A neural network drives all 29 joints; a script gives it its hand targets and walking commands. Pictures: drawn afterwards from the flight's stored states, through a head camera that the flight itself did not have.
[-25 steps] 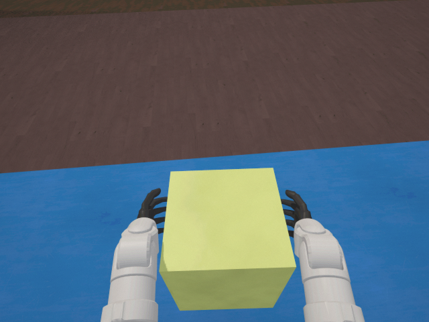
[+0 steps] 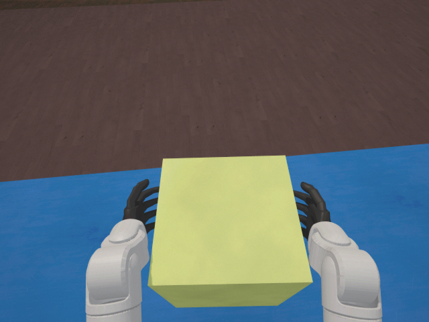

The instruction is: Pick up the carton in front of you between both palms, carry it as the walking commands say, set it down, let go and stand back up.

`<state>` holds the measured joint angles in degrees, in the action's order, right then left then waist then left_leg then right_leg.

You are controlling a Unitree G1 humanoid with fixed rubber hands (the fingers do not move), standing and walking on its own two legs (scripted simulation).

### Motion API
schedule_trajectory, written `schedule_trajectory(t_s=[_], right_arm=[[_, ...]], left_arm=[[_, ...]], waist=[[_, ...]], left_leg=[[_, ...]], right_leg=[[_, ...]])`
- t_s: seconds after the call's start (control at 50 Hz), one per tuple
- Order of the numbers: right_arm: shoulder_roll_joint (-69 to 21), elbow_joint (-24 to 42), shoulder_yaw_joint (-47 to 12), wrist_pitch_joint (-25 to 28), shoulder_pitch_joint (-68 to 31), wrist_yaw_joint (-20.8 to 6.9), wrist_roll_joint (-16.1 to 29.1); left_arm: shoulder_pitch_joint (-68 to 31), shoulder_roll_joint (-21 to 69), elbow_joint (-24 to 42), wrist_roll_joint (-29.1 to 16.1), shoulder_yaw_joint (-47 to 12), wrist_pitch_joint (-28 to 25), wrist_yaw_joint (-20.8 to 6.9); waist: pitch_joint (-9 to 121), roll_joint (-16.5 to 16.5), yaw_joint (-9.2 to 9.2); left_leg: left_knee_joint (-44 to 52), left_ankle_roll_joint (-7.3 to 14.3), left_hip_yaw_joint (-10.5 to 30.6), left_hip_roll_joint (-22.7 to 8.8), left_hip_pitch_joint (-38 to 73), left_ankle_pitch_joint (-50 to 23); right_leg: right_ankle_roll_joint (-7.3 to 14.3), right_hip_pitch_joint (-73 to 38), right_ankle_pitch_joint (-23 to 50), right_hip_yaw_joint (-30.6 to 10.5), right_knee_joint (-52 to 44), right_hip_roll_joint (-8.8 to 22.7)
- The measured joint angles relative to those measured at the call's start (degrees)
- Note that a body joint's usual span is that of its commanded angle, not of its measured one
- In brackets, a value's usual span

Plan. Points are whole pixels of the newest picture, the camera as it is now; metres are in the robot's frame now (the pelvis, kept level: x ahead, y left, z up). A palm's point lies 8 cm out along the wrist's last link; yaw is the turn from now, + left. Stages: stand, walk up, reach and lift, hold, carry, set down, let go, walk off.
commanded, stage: carry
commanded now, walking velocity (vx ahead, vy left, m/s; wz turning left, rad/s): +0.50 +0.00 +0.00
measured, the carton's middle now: (225, 238) +0.27 +0.00 +0.03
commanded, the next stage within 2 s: none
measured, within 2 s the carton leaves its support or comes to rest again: neither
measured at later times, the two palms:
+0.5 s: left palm (138, 141) +0.53 +0.20 +0.06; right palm (258, 139) +0.53 -0.10 +0.07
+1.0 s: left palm (162, 77) +0.86 +0.18 +0.07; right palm (250, 75) +0.87 -0.12 +0.07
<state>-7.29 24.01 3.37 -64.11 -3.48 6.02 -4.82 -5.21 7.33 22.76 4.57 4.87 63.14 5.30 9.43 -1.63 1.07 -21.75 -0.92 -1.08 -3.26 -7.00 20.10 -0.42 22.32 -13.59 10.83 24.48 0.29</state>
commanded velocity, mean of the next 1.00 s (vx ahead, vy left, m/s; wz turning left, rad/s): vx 0.50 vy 0.00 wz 0.00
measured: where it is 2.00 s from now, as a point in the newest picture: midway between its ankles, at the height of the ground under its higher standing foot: (205, 167)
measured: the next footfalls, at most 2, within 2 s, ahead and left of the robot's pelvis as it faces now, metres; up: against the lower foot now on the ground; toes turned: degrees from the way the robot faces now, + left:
left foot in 0.42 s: +0.42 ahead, +0.14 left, +0.00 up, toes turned +14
right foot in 0.92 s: +0.75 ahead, -0.07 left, +0.00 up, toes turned -11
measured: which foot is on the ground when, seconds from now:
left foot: down 0.00-0.02, up 0.04-0.40, down 0.42-0.94, up 0.96-1.00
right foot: down 0.00-0.42, up 0.44-0.90, down 0.92-1.00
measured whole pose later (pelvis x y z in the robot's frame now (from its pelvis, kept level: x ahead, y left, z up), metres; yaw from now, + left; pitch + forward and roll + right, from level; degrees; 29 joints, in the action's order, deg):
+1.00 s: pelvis +0.63 +0.01 -0.02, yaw +3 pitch +4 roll -1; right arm -7.5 32.6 2.6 -69.5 2.7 7.4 -2.3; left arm 1.1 7.4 30.0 2.1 2.1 67.4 7.7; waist 5.5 -2.1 -1.3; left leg -58.6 -1.0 -4.5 -5.7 -11.6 26.3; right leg 5.4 26.5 -10.7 15.4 33.1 3.0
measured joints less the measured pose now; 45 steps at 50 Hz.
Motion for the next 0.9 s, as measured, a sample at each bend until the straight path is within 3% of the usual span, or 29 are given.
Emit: schedule_trajectory(t_s=[0.04,0.06,0.1,0.14,0.26,0.38,0.42,0.44,0.48,0.52,0.56,0.7,0.8,0.9], right_arm=[[0.06,2.76,0.64,-1.72,1.73,0.44,0.99],[0.03,3.50,1.00,-2.70,2.68,0.73,1.54],[-0.06,4.16,0.80,-4.62,4.00,1.95,2.62],[-0.08,4.05,0.40,-5.78,4.49,2.38,3.37],[-0.09,4.15,-0.20,-5.42,4.50,2.53,4.18],[-0.27,6.84,-0.46,-4.82,6.50,2.59,3.90],[-0.29,7.54,-0.72,-4.63,6.64,2.58,3.95],[-0.29,6.82,-1.08,-4.07,6.43,2.56,3.88],[-0.20,4.57,-1.65,-3.51,5.43,2.53,3.64],[-0.23,3.62,-1.71,-3.30,5.50,2.47,3.42],[-0.34,3.78,-1.62,-2.87,6.41,2.40,3.09],[-0.44,4.61,-1.54,-0.91,7.80,1.69,2.62],[-0.37,6.38,-2.44,-1.50,7.70,1.00,3.02],[-0.35,9.62,-2.71,-3.45,7.55,1.02,2.92]], left_arm=[[1.10,0.01,1.44,-0.46,-1.51,1.30,0.68],[1.76,-0.01,1.52,-0.67,-2.14,2.01,1.05],[3.47,-0.02,2.30,-1.32,-2.54,3.79,1.89],[5.16,0.05,3.51,-1.98,-2.28,5.04,2.78],[6.20,0.09,5.46,-3.54,-1.49,5.36,3.88],[6.24,0.07,6.51,-4.24,-2.03,5.16,3.90],[6.43,0.08,7.51,-4.16,-2.06,5.17,3.82],[6.31,0.03,7.45,-4.10,-1.62,5.05,3.75],[6.08,0.01,6.64,-3.80,-0.65,5.00,3.55],[6.08,0.02,5.87,-3.24,-0.60,4.98,3.21],[6.29,0.05,5.21,-2.50,-1.15,4.43,2.60],[8.59,0.30,5.61,-0.31,-2.84,1.24,0.66],[10.12,0.46,8.87,-0.36,-2.64,1.53,0.76],[9.79,0.40,11.82,-1.54,-2.59,3.43,1.68]], waist=[[0.36,-0.54,0.28],[0.47,-0.47,0.31],[0.43,0.52,0.08],[0.34,1.26,-0.54],[-0.16,2.33,-2.83],[-0.81,2.36,-3.40],[-1.25,2.96,-3.07],[-1.51,4.15,-2.41],[-2.38,4.57,-1.30],[-3.46,3.85,-0.47],[-4.10,3.25,0.27],[-2.96,1.48,1.69],[-1.87,1.74,0.55],[-1.98,1.04,-0.35]], left_leg=[[-11.38,0.17,-0.53,-0.93,-3.63,5.06],[-19.19,0.68,-0.84,-0.95,-6.93,6.07],[-32.07,1.60,-2.18,-0.72,-13.69,5.99],[-36.99,1.61,-3.72,-1.44,-19.24,2.85],[-23.78,0.09,-5.91,-2.96,-27.45,-7.90],[-9.14,1.43,-9.95,-1.70,-25.39,-14.65],[-6.49,2.78,-12.12,-0.52,-22.09,-14.79],[-8.44,4.46,-13.08,0.23,-21.86,-15.28],[-11.81,6.08,-14.05,0.30,-21.42,-11.34],[-9.86,5.99,-14.47,0.20,-18.76,-9.50],[-5.88,5.50,-14.63,0.52,-15.27,-9.66],[5.58,4.15,-13.23,1.01,-2.92,-8.27],[8.50,1.99,-12.42,0.98,5.39,-3.77],[5.24,-1.13,-11.22,-0.19,12.43,4.62]], right_leg=[[2.71,-0.84,5.54,1.52,0.67,-0.14],[3.64,-0.99,3.99,2.03,2.39,0.04],[4.32,-2.92,0.38,2.26,2.58,0.52],[3.75,-5.96,-0.35,2.08,-0.22,0.59],[2.15,-15.94,-1.16,1.07,-8.93,1.14],[-1.26,-24.85,-8.08,0.50,-9.29,2.81],[-2.55,-25.84,-13.19,-0.27,-3.68,4.42],[-2.53,-24.10,-15.78,-0.90,2.83,6.26],[-1.82,-15.37,-14.02,-5.16,22.86,6.19],[-0.19,-6.12,-11.72,-7.04,37.65,4.65],[1.00,0.99,-7.79,-6.69,41.85,4.40],[0.78,11.81,3.02,-4.32,23.52,5.60],[0.42,12.16,9.16,-1.95,10.84,5.61],[1.93,7.42,9.14,2.21,3.83,3.78]])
